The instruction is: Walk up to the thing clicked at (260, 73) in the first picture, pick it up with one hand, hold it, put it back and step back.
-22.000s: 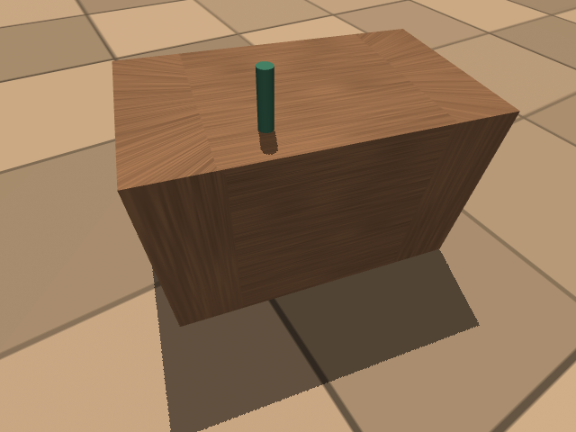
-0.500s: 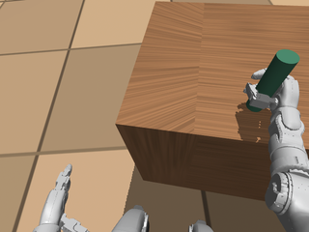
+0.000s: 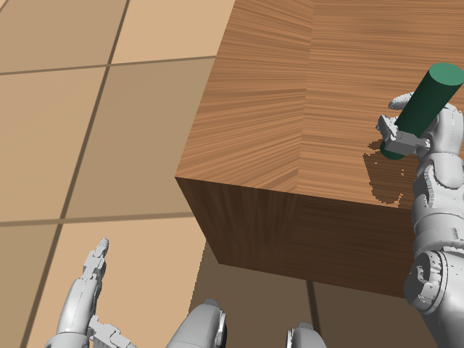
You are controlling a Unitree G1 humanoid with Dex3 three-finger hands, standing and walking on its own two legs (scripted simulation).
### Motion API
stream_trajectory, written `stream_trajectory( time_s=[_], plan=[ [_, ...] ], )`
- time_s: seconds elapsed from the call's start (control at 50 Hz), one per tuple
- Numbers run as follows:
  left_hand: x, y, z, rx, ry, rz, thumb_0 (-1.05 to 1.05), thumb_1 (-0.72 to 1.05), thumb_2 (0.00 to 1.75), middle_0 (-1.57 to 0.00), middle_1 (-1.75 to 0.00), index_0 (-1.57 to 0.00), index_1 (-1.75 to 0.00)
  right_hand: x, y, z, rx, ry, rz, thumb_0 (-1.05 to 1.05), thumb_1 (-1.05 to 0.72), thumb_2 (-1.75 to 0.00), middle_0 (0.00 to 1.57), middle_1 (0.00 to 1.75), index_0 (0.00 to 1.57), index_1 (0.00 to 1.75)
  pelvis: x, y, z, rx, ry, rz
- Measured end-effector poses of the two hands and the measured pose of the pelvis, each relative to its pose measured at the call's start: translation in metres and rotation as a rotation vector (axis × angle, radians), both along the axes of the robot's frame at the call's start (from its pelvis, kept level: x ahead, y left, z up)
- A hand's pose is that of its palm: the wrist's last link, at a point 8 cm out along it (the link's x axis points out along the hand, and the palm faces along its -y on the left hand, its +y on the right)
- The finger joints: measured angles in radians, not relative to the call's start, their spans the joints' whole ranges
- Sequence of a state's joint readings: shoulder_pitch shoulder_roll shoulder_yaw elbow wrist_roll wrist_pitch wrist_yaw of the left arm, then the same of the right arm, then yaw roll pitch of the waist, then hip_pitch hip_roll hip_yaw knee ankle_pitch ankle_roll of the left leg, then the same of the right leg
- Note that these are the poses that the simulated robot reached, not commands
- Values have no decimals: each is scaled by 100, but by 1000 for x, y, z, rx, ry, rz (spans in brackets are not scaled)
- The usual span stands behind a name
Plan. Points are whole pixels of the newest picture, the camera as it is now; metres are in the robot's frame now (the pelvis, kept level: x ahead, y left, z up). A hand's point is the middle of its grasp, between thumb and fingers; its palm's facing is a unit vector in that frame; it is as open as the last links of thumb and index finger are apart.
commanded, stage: open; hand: right
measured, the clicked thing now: (415, 118) +0.50 -0.21 +0.09
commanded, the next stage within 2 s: withdraw in 0.36 s
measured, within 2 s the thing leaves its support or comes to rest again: neither
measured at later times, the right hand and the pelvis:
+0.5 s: hand (399, 125) +0.50 -0.20 +0.07, palm faces +0.13 +0.99 +0.01, open 13.7 cm; pelvis +0.01 +0.00 +0.00, yaw +0 degrees
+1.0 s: hand out of the picture +0.50 -0.27 +0.20, palm faces +0.16 +0.98 -0.10, open 17.2 cm; pelvis +0.03 +0.00 +0.04, yaw -1 degrees
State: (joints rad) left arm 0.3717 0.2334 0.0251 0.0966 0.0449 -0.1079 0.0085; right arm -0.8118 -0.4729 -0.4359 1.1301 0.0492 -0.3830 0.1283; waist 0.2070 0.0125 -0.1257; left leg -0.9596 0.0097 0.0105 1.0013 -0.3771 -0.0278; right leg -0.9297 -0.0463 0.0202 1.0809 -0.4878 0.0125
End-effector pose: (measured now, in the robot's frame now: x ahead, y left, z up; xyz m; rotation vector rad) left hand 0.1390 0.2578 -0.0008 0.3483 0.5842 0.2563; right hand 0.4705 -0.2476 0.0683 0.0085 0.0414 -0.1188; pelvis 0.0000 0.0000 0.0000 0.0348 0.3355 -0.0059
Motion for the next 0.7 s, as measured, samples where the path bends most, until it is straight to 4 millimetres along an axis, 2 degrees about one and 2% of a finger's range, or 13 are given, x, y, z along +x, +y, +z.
stream_trajectory(
  time_s=[0.12,0.24,0.4,0.58,0.64,0.7],
  plan=[
    [-3,-2,0,-4,3,-1,-1,-52,3,-7,-5,-7,-5,1,0,-1,10,4,-2,-2,-8,-80,102,95,106,96,-1,-1,-1,1,2,0],
    [-4,-2,-1,-1,13,4,-1,-52,4,-7,-5,-7,-5,2,0,-4,2,9,-1,-1,7,-54,98,76,100,77,0,-1,-1,2,8,2],
    [2,-2,-1,-6,17,7,-1,-54,5,-7,-5,-6,-5,4,0,-3,8,9,-8,-1,28,-29,74,50,74,51,7,-1,0,3,9,1],
    [13,0,7,-5,-8,4,-1,-53,5,-7,-5,-6,-5,5,-3,0,2,8,-11,-1,37,-19,43,31,43,31,12,-1,3,2,2,0],
    [13,6,14,7,-15,20,-1,-52,4,-7,-5,-6,-5,5,-9,8,1,-5,-21,-1,37,-18,35,27,35,27,15,-1,6,1,-9,1],
    [12,11,19,13,-13,33,-1,-52,4,-7,-5,-6,-5,6,-18,26,2,-33,-40,-2,38,-16,27,21,27,22,18,0,11,0,-23,1]
  ],
)
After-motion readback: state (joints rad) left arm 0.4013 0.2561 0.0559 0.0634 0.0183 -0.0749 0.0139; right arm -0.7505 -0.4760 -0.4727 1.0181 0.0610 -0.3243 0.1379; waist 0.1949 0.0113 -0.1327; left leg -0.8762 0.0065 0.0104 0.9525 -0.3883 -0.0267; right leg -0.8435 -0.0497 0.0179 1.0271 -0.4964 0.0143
